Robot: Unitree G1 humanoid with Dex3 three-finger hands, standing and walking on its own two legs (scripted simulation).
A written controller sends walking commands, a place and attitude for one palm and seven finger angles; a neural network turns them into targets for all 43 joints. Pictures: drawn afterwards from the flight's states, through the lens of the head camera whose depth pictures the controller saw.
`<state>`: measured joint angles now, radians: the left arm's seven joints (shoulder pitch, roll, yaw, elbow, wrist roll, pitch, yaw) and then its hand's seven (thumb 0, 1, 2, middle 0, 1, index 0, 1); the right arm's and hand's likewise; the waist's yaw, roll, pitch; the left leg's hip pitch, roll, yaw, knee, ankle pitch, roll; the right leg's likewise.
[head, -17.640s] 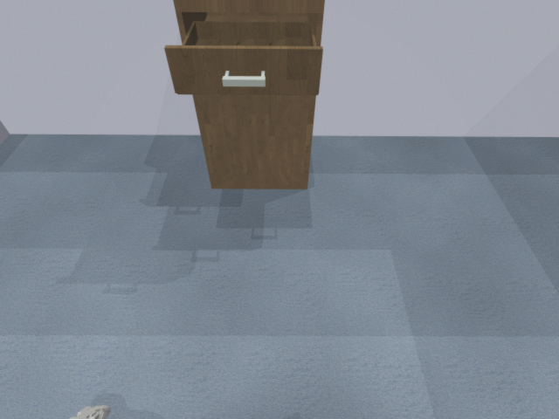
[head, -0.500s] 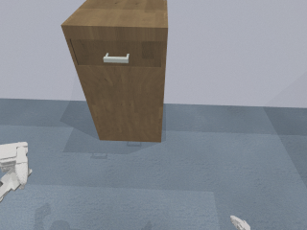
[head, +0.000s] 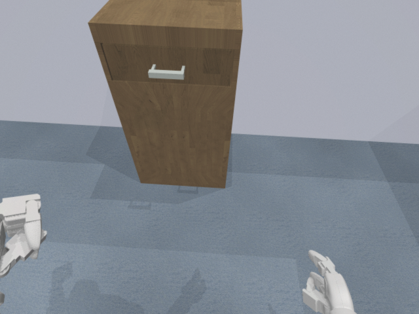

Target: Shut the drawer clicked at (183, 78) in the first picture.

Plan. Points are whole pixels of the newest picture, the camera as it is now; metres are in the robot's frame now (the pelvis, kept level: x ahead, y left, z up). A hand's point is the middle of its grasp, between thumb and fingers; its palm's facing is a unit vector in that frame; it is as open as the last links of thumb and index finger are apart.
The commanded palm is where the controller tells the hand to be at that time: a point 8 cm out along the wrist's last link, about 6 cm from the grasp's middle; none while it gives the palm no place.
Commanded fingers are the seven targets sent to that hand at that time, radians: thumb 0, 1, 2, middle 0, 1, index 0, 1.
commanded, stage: let the arm hang, fingers relaxed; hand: left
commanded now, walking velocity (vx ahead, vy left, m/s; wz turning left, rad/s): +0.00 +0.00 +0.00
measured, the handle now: (167, 71) +0.87 +0.21 -0.01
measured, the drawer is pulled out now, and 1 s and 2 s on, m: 0.00 0.00 0.00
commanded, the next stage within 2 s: look to check the result in 1.16 s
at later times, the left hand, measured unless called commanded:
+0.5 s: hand out of the picture -0.05 +0.21 -0.18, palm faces +0.07 -0.97 -0.24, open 3.9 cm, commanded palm none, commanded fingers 0.00 0.90 0.90 -0.48 -0.60 -0.48 -0.60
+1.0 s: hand out of the picture -0.03 +0.16 -0.18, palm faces +0.08 -0.98 -0.17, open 7.2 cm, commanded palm none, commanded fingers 0.00 0.90 0.90 -0.20 -0.30 -0.20 -0.30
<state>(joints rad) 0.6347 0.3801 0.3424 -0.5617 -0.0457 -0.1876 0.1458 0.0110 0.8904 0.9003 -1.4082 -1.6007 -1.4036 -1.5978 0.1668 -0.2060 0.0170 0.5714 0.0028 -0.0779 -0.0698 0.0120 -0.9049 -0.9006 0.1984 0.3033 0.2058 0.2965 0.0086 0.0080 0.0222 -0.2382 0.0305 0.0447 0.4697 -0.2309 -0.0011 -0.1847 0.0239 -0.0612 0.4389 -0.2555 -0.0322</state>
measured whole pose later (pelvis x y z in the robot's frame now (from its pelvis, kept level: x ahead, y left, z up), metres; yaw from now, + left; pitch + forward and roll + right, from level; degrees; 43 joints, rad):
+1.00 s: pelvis -0.02 +0.01 +0.00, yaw +2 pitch -2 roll +0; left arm 0.29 0.10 0.01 1.14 0.01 0.01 0.04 0.01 0.93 0.90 -0.21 -0.32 -0.21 -0.31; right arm 0.32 -0.11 0.00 1.12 -0.02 0.01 -0.03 0.01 -0.92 -0.90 0.20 0.30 0.20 0.30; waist 0.00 0.02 0.03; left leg -0.22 -0.01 0.03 0.44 -0.19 0.02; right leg -0.18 -0.01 -0.08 0.44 -0.24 -0.02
